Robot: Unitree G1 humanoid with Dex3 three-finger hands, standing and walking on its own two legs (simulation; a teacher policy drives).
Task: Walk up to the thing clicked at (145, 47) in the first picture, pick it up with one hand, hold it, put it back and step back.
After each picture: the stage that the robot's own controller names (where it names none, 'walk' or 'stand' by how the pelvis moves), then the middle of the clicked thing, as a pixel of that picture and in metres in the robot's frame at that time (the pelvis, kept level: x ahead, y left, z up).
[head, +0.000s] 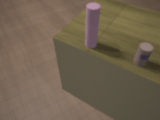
stand; (142, 54) +0.58 -0.28 -0.08
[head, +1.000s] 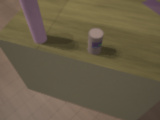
walk; (95, 42) +0.58 +0.00 -0.05
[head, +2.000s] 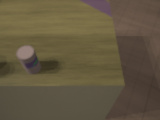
stand; (29, 60) +0.44 +0.24 -0.04
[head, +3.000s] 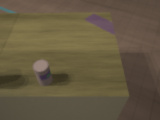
stand; (43, 73) +0.45 +0.21 -0.08
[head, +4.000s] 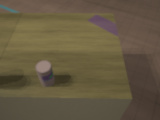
stand; (45, 74) +0.44 +0.19 -0.08
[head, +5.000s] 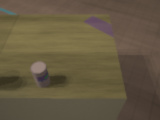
stand; (41, 75) +0.44 +0.21 -0.09
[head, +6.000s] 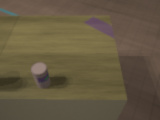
stand; (41, 76) +0.44 +0.21 -0.09
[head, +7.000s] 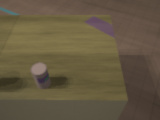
rise first; (41, 76) +0.43 +0.21 -0.09
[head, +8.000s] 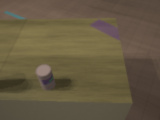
rise first; (46, 77) +0.43 +0.21 -0.08
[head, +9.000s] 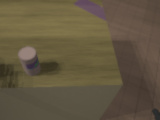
go down; (30, 61) +0.46 +0.20 -0.04
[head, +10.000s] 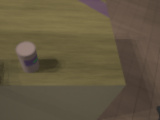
go down; (28, 58) +0.45 +0.20 -0.02
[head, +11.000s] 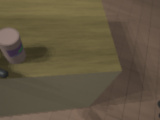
close in; (12, 47) +0.46 +0.21 +0.01
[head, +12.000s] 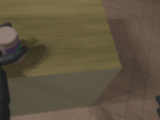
close; (10, 46) +0.46 +0.21 +0.02
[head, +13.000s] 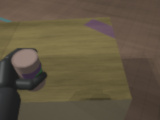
lift; (30, 71) +0.31 +0.17 +0.16
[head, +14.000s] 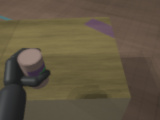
hold; (34, 69) +0.33 +0.17 +0.13
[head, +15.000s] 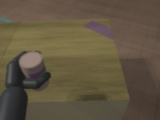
hold; (35, 72) +0.33 +0.17 +0.12
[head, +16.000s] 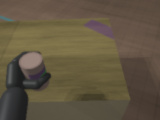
hold; (35, 72) +0.33 +0.17 +0.11
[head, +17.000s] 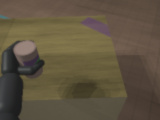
crouch; (29, 60) +0.38 +0.19 +0.11
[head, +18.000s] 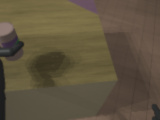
lower; (8, 42) +0.47 +0.22 +0.07
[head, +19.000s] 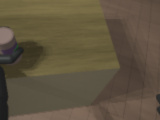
lower; (7, 47) +0.46 +0.21 +0.02
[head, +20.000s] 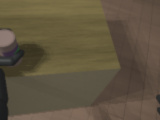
lower; (8, 49) +0.45 +0.21 +0.02
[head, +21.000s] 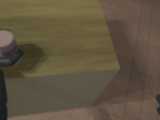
lower; (7, 49) +0.45 +0.21 +0.02
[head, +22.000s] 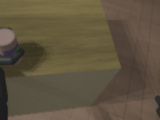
lower; (8, 48) +0.45 +0.21 +0.02
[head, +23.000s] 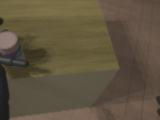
withdraw; (11, 50) +0.45 +0.20 +0.01
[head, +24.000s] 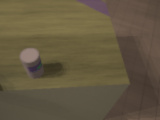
sink last; (32, 64) +0.43 +0.19 -0.02
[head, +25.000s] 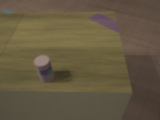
stand; (44, 69) +0.46 +0.21 -0.03
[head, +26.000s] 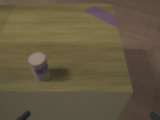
stand; (39, 67) +0.43 +0.20 -0.02
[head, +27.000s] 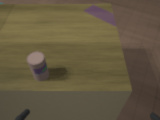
stand; (38, 67) +0.44 +0.21 -0.01
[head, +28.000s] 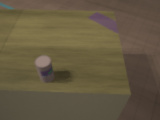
stand; (45, 69) +0.45 +0.20 -0.06
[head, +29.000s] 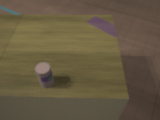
stand; (45, 75) +0.44 +0.20 -0.08
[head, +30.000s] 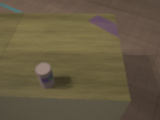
stand; (45, 76) +0.43 +0.19 -0.09
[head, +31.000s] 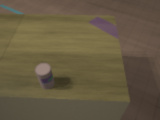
stand; (45, 76) +0.43 +0.20 -0.09
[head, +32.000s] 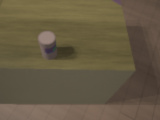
walk; (48, 46) +0.50 +0.15 -0.07
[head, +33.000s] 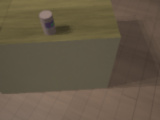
walk; (47, 23) +0.70 +0.23 -0.06
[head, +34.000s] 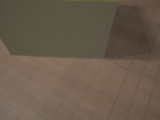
walk; out of the picture +1.02 +0.19 -0.06
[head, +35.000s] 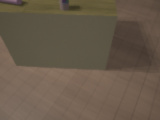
stand; (64, 0) +1.05 +0.18 -0.07
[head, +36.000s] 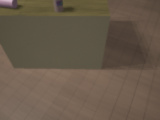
stand; (58, 3) +1.08 +0.20 -0.08
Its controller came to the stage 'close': yes
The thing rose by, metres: 0.20
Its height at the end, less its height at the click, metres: +0.00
